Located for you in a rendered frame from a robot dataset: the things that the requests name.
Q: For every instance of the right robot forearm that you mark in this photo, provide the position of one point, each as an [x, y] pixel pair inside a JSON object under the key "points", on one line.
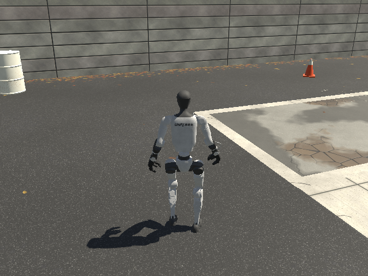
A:
{"points": [[214, 148]]}

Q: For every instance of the robot left upper arm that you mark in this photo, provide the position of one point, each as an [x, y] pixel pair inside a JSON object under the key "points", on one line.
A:
{"points": [[162, 130]]}

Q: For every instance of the robot right upper arm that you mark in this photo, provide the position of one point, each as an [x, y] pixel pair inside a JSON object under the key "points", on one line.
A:
{"points": [[201, 120]]}

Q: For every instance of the robot right hand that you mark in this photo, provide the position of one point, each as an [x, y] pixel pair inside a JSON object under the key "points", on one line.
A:
{"points": [[211, 156]]}

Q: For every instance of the robot left hand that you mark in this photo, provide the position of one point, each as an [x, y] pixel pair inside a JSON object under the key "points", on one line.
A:
{"points": [[151, 164]]}

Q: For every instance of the left robot forearm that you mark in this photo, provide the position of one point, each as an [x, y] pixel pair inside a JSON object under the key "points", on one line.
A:
{"points": [[155, 152]]}

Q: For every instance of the robot left foot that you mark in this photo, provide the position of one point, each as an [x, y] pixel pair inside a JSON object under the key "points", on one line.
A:
{"points": [[173, 221]]}

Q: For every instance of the right robot shin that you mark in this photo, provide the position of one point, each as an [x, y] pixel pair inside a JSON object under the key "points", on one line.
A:
{"points": [[197, 207]]}

